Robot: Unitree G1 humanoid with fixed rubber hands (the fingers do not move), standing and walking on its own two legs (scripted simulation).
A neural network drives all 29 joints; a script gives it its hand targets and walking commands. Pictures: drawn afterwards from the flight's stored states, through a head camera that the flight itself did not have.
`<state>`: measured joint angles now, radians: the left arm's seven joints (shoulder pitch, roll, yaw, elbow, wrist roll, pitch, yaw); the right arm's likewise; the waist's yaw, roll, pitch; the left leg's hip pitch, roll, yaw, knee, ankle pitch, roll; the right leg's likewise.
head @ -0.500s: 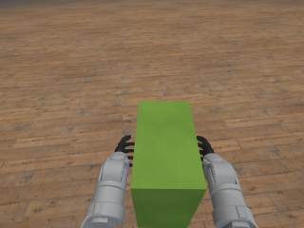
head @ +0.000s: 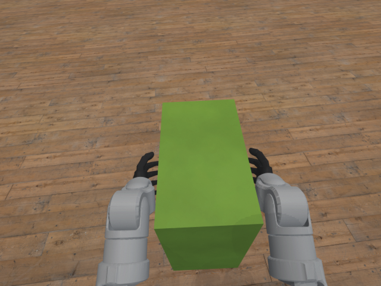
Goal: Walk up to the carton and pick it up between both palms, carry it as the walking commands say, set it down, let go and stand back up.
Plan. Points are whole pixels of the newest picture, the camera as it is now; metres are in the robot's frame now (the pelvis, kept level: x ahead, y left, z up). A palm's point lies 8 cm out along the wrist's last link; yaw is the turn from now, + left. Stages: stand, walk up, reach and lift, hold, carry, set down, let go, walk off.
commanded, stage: carry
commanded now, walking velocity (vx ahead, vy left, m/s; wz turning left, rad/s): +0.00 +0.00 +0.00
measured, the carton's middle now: (202, 189) +0.32 +0.00 +0.03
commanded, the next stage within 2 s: none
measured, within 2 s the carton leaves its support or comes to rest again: neither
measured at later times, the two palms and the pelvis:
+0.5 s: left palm (164, 195) +0.27 +0.08 +0.09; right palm (292, 202) +0.25 -0.17 +0.08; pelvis -0.03 -0.02 -0.01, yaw -5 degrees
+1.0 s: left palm (202, 256) +0.16 +0.01 +0.07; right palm out of the picture +0.08 -0.22 +0.07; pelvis -0.17 +0.00 +0.00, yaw -22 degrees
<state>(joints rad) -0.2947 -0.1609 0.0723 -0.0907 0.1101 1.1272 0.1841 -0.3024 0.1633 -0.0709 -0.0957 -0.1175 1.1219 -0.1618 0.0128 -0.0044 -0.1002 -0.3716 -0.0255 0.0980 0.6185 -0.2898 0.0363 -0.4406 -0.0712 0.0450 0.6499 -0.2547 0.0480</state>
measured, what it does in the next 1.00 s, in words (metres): walks backwards, turning right: left foot, then right foot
